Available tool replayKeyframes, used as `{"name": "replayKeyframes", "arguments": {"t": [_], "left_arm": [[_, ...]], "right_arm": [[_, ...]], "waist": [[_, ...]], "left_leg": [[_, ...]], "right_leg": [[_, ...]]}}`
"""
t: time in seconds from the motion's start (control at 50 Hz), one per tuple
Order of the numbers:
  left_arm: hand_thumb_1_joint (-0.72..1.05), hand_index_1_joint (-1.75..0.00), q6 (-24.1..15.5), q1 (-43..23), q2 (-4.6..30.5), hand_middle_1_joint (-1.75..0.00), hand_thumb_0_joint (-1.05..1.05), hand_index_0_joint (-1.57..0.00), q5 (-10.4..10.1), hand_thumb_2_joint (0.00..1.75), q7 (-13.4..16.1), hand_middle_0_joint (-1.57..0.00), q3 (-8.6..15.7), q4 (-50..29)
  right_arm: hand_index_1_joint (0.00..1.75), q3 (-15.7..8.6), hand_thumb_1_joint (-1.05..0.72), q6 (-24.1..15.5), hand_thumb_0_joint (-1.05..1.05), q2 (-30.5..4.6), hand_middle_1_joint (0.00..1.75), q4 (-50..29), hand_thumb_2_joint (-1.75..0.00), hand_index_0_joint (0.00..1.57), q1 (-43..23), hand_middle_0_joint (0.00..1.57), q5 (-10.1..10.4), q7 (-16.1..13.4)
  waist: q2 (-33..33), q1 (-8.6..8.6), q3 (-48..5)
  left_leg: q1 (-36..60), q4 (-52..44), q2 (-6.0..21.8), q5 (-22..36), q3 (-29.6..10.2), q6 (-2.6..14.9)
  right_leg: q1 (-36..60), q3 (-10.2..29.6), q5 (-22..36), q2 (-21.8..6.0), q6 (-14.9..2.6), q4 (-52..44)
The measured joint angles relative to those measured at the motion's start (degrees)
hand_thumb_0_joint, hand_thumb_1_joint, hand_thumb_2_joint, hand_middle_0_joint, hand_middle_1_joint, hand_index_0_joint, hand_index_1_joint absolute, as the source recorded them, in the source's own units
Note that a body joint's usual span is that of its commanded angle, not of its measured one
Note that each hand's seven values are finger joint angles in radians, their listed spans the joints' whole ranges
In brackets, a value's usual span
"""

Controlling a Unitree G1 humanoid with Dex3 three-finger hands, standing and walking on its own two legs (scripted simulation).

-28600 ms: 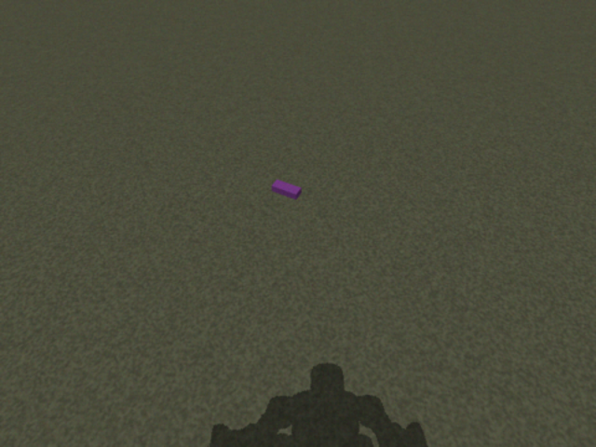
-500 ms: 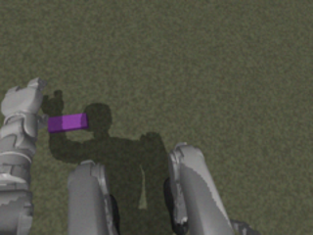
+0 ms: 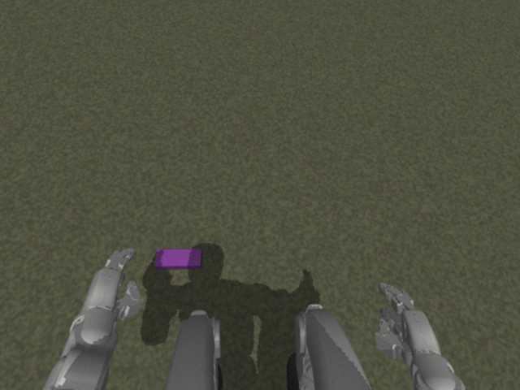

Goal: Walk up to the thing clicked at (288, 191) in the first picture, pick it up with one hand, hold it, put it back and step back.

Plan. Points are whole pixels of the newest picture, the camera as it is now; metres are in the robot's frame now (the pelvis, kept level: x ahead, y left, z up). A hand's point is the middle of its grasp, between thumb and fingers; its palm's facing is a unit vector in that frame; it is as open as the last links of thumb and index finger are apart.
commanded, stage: home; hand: left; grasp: from above
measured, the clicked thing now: (179, 259) +0.51 +0.22 -0.56
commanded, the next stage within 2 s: none
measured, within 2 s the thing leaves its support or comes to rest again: neither
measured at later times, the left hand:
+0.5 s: hand (94, 315) +0.23 +0.19 +0.09, palm faces +0.08 -0.97 -0.22, open 7.4 cm
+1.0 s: hand (94, 318) +0.23 +0.18 +0.09, palm faces +0.08 -0.98 -0.21, open 7.4 cm
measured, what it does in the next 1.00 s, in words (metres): rises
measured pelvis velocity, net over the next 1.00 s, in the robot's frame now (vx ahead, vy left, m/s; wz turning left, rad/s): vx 0.08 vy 0.00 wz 0.04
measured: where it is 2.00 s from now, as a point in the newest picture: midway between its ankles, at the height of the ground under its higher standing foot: outside the picture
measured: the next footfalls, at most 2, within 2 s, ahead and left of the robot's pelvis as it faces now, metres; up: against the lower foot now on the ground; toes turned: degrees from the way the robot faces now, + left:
none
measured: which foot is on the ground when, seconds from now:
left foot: down 0.00-1.00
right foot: down 0.00-1.00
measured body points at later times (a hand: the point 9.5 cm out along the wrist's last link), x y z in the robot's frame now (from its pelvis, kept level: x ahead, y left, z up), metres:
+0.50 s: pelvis +0.07 +0.00 +0.14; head +0.09 +0.01 +0.59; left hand +0.23 +0.24 +0.11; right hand +0.22 -0.24 +0.07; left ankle +0.07 +0.12 -0.54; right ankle +0.08 -0.13 -0.54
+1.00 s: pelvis +0.08 +0.00 +0.14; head +0.09 +0.00 +0.59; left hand +0.22 +0.23 +0.11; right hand +0.25 -0.24 +0.08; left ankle +0.07 +0.12 -0.54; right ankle +0.08 -0.13 -0.54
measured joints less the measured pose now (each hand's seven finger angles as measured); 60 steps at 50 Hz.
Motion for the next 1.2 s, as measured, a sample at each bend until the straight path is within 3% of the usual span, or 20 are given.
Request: {"name": "replayKeyframes", "arguments": {"t": [0.06,0.18,0.28,0.36,0.56,0.8,1.2], "left_arm": [[0.89,-0.30,1.9,3.7,-1.2,-0.30,0.01,-0.21,-3.9,0.90,0.5,-0.21,0.2,-2.9],[0.89,-0.30,6.0,10.8,-3.5,-0.30,0.01,-0.20,-9.6,0.90,1.1,-0.21,1.3,-8.6],[0.90,-0.30,8.5,16.8,-5.1,-0.30,0.01,-0.20,-12.9,0.90,1.0,-0.20,2.3,-13.4],[0.90,-0.30,10.0,22.1,-5.8,-0.30,0.01,-0.20,-14.3,0.90,0.5,-0.20,2.5,-18.1],[0.90,-0.30,11.3,31.0,-5.9,-0.30,0.01,-0.20,-14.6,0.90,-1.6,-0.20,1.7,-25.4],[0.90,-0.30,10.9,29.8,-6.1,-0.30,0.01,-0.20,-13.8,0.90,-3.1,-0.20,1.6,-23.6],[0.90,-0.30,10.6,29.7,-6.1,-0.30,0.01,-0.20,-13.7,0.90,-3.0,-0.20,1.5,-23.4]], "right_arm": [[0.30,0.8,-0.90,-0.9,0.01,0.8,0.30,-0.3,-0.90,0.21,1.6,0.20,0.2,-1.2],[0.30,2.1,-0.90,-2.1,0.01,1.6,0.30,-0.1,-0.90,0.21,6.1,0.21,0.3,-4.0],[0.30,2.4,-0.90,-3.4,0.01,1.3,0.30,-0.1,-0.90,0.21,9.8,0.21,0.1,-6.1],[0.30,1.9,-0.90,-4.5,0.01,0.9,0.30,-0.9,-0.90,0.21,12.2,0.21,-0.1,-7.4],[0.30,0.9,-0.90,-7.0,0.01,0.3,0.30,-2.1,-0.90,0.21,12.9,0.20,-0.9,-8.4],[0.30,1.0,-0.90,-9.0,0.01,0.6,0.30,-1.4,-0.90,0.21,10.5,0.21,-1.9,-7.8],[0.30,0.7,-0.90,-8.7,0.01,0.4,0.30,0.2,-0.90,0.21,12.6,0.21,-1.8,-7.9]], "waist": [[0.1,-0.03,0.4],[0.3,-0.27,0.9],[0.6,-0.50,1.3],[0.9,-0.46,1.5],[1.6,0.58,0.7],[0.8,1.72,1.9],[0.9,1.22,2.4]], "left_leg": [[5.5,-4.5,0.2,0.7,0.1,-0.13],[17.1,-14.1,0.5,2.3,0.2,-0.31],[26.6,-22.0,0.7,3.7,0.4,-0.33],[33.5,-27.7,0.9,4.8,0.7,-0.28],[43.3,-35.4,0.6,6.1,0.9,-0.10],[45.6,-36.2,0.2,5.9,0.6,-0.25],[45.7,-36.3,0.5,6.4,0.9,-0.42]], "right_leg": [[5.5,-0.1,0.8,0.2,-0.05,-4.5],[17.1,-0.4,2.4,0.6,-0.12,-14.3],[26.7,-0.5,4.0,0.9,-0.07,-22.5],[33.7,-0.4,5.4,1.2,0.02,-28.5],[43.7,-0.5,6.7,1.1,0.29,-36.5],[46.0,-0.8,6.1,0.8,0.24,-36.9],[45.8,-0.4,6.6,1.1,0.03,-36.7]]}}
